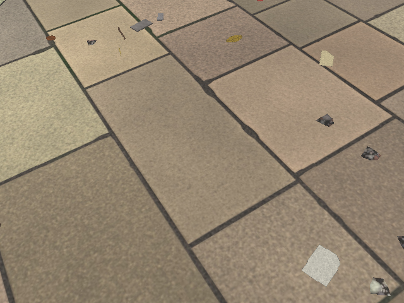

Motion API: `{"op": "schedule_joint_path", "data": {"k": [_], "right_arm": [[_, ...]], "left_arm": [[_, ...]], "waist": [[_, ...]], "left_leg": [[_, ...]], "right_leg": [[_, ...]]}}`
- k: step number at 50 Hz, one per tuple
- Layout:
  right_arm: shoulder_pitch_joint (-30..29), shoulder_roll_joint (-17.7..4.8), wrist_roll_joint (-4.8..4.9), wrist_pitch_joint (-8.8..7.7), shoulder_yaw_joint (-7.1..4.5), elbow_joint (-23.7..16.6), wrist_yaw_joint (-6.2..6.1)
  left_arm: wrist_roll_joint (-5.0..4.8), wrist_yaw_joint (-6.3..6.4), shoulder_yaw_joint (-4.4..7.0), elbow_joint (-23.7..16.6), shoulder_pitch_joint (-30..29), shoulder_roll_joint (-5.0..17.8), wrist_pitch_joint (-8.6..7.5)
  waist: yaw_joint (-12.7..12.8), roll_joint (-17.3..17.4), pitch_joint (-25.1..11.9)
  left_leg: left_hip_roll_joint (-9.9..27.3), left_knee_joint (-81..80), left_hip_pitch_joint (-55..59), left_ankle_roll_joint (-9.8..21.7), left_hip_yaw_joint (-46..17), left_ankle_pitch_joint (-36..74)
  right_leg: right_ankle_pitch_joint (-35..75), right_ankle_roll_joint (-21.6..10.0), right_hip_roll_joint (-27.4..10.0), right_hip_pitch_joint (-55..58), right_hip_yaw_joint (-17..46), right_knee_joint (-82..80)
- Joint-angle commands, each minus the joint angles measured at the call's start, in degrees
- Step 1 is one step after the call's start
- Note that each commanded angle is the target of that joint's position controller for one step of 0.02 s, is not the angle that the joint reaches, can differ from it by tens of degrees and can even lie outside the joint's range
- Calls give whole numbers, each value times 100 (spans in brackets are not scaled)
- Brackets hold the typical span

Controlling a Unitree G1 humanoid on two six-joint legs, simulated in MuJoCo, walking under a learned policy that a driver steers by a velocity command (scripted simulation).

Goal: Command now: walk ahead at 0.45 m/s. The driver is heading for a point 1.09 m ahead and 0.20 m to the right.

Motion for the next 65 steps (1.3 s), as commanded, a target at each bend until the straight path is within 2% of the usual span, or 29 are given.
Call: {"op": "schedule_joint_path", "data": {"k": [1, 6, 8, 9, 10, 11, 12, 13, 14, 16, 18, 23, 30, 32, 34, 35, 36, 37, 38, 40, 41, 46, 56, 59, 61, 62, 63, 64, 65], "right_arm": [[-1131, -57, 38, -144, 66, -671, 98], [-1271, -320, 45, -223, -1, -775, 214], [-205, -684, 33, -190, -178, -478, 145], [805, -896, 26, -154, -282, -182, 65], [1697, -1376, -132, -111, -401, 21, 3], [1809, -1159, -68, -103, -329, 146, 32], [1448, -776, -25, -88, -212, 154, 20], [986, -640, -31, -89, -160, 121, -1], [647, -556, -74, -135, -129, 152, 27], [322, -370, -158, -222, -85, 179, 58], [325, -394, -95, -292, -95, 307, 78], [662, -711, -72, -282, -159, 580, -50], [1379, -977, 48, -110, -207, 983, -111], [1376, -1034, 42, -27, -227, 1038, -137], [1206, -1001, 14, 55, -199, 1024, -151], [1264, -743, -75, 63, -86, 942, -162], [1930, -106, -101, -45, 115, 793, -116], [1840, -328, -35, -172, 87, 901, -89], [1369, -830, 137, -243, -51, 796, -54], [810, -764, 62, -252, -50, 685, -91], [850, -713, 6, -192, -78, 713, -110], [652, -411, -84, 11, -32, 666, -151], [-1055, -252, -10, -150, 73, 151, 71], [-1016, -419, -18, -207, 20, 91, 141], [-105, -701, -32, -245, -136, 340, 105], [887, -1016, -76, -250, -278, 617, 43], [1705, -1579, -197, -226, -421, 746, -20], [1841, -1336, -130, -180, -355, 817, -10], [1501, -922, -78, -177, -227, 769, -22]], "left_arm": [[-36, 85, 214, -201, 224, 1089, -26], [-80, 103, 307, -163, 263, 1220, 59], [-27, 124, 368, -218, 126, 1350, 142], [12, 136, 342, -292, 29, 1295, 170], [95, 109, 200, -477, 403, 796, 118], [5, 37, 42, -352, 836, 325, -10], [-188, -15, 252, -535, 193, 1046, -147], [-317, -28, 288, -780, -410, 1169, -218], [-264, 1, 270, -853, -670, 1029, -242], [-137, 34, 300, -782, -452, 866, -124], [-97, 50, 266, -770, -318, 662, 2], [5, 43, 222, -1205, -1413, 630, 12], [-92, -140, 191, -1633, -2550, 697, -94], [-94, -187, 236, -1672, -2450, 820, -117], [-81, -174, 401, -1406, -1448, 1098, -132], [-51, -124, 546, -1161, -442, 1448, -119], [45, -99, 702, -1059, 123, 2106, -76], [-14, -137, 582, -1037, 280, 1636, -62], [-23, -142, 467, -1106, -164, 1313, -74], [7, -148, 368, -1245, -942, 991, -76], [51, -156, 327, -1272, -1126, 853, -106], [17, -117, 394, -1057, -946, 1009, -208], [-91, 39, 455, -527, -95, 1175, 3], [-125, 80, 496, -446, -100, 1232, 89], [-120, 93, 506, -492, -324, 1296, 148], [-67, 99, 432, -568, -347, 1129, 155], [7, 66, 262, -746, 105, 587, 84], [-98, 55, 192, -654, 362, 371, -16], [-263, 46, 370, -720, -73, 1022, -81]], "waist": [[120, -691, 638], [-225, -819, 469], [-867, -1001, -370], [-1351, -949, -986], [-1342, 41, -1966], [-1101, 1145, -2824], [-1198, 667, -1924], [-1040, 402, -987], [-805, -142, -432], [-413, 20, -226], [-265, 65, -117], [-499, -21, 279], [-889, 0, 311], [-745, 94, 209], [-170, 92, -382], [205, -193, -1181], [7, -1616, -1986], [145, -1732, -2306], [101, -1250, -1417], [-202, -648, -470], [-384, -732, -315], [-533, -594, -82], [-34, -568, 390], [-228, -638, 308], [-777, -713, -234], [-1184, -588, -956], [-1185, 444, -1946], [-1139, 1343, -2512], [-1198, 780, -1662]], "left_leg": [[-248, -898, 12, -12, 300, 574], [-480, -1457, 397, 409, 263, 91], [-813, -1456, 1823, 706, 479, -170], [-600, -1418, 3419, 923, 268, 65], [807, -1167, 5848, 1553, -1631, -337], [1830, -2185, 6697, 2223, -4230, -1458], [1577, -2602, 5935, 1914, -3929, -2054], [1367, -2781, 4934, 1691, -2978, -1799], [1133, -3028, 3979, 1576, -2358, -1162], [774, -3358, 3044, 1479, -1632, -498], [707, -3624, 2576, 1571, -1292, -283], [452, -3865, 2409, 1448, -574, -45], [800, -3371, 3492, 1155, -487, -63], [963, -3046, 3862, 1036, -576, 335], [663, -1787, 3832, 814, -292, 1803], [339, -350, 3126, 620, -23, 1373], [-600, 1935, 776, 166, 296, -898], [-806, 2794, -91, 168, -527, -3194], [-452, 3180, -632, 276, -655, -2906], [77, 2621, -430, 303, -386, -1939], [253, 2303, -74, 279, -423, -1618], [337, 1369, -67, 13, -336, -743], [-30, -1248, -99, 103, -83, 526], [-144, -1525, 231, 299, -109, -49], [-454, -1748, 1652, 483, 146, -223], [-205, -1523, 3258, 689, -59, -49], [1275, -1441, 5638, 1342, -2015, -391], [1956, -2288, 6276, 1804, -3921, -1286], [1757, -2532, 5586, 1508, -3376, -1812]], "right_leg": [[2117, -601, -1258, -452, 579, -518], [3933, -533, -1645, 433, 522, 181], [5862, -401, -1543, 538, 374, 1528], [5623, -243, -1351, -252, 289, 2738], [3267, -8, -732, -2336, 112, 4847], [-1507, 176, 206, -3632, 675, 6497], [-1457, 78, -158, -4237, 1112, 6922], [-1005, 16, -445, -4380, 878, 6785], [-564, 31, -706, -4239, 743, 6365], [-154, 103, -999, -3600, 769, 5880], [-109, 226, -1088, -3439, 689, 5544], [1375, 480, -1122, -3896, 505, 3724], [1804, 293, -757, -3746, 383, 2055], [1316, 133, -673, -3547, 351, 1900], [1094, -121, -360, -2159, 48, 1666], [1213, -390, -770, -608, 444, 1861], [380, -1304, -2217, 1600, 3022, 1555], [-359, -1521, -2466, 1874, 4502, 666], [-619, -1220, -2303, 1239, 3733, 592], [280, -967, -1839, -281, 2395, 338], [687, -877, -1638, -762, 1997, 154], [1863, -1022, -1463, -1153, 1168, -334], [1794, -784, -1552, -209, 615, -239], [2453, -667, -1739, 180, 804, 206], [3852, -508, -1492, 28, 712, 1228], [3558, -334, -1168, -687, 535, 2418], [1460, 47, -436, -2761, 185, 4587], [-1807, 193, 116, -3985, 679, 5904], [-1644, 135, -244, -4500, 1064, 6388]]}}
